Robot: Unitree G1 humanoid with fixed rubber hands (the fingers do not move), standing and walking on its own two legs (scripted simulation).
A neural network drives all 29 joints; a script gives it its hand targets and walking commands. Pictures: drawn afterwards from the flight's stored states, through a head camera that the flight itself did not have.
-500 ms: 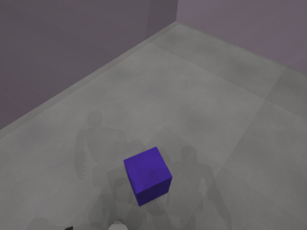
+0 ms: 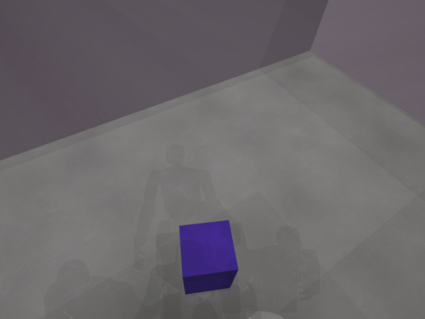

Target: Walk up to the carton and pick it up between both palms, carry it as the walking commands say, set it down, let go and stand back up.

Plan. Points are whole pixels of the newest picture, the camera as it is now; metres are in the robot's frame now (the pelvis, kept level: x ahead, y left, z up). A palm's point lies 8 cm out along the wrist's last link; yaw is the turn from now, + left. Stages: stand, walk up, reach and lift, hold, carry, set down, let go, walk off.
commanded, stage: walk up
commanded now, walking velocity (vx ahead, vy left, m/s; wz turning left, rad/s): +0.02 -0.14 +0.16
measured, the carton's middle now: (206, 258) +0.41 +0.02 -0.63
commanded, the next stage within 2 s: none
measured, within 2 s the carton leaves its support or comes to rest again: neither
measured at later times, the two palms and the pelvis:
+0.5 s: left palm out of the picture -0.01 +0.24 -0.11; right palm out of the picture +0.14 -0.28 -0.14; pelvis +0.02 -0.04 +0.00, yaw +4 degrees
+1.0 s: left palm out of the picture +0.04 +0.25 -0.15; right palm out of the picture +0.10 -0.21 -0.14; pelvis +0.04 +0.02 +0.00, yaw +5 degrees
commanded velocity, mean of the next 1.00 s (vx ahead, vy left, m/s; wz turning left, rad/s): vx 0.00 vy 0.05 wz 0.09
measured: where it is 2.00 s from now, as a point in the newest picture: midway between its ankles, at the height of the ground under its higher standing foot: outside the picture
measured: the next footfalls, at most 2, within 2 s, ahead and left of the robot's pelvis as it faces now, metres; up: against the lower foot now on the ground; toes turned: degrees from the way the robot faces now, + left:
right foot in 0.16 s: +0.10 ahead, -0.20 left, +0.00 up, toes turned -5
left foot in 0.60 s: +0.03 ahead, +0.12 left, +0.00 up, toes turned -1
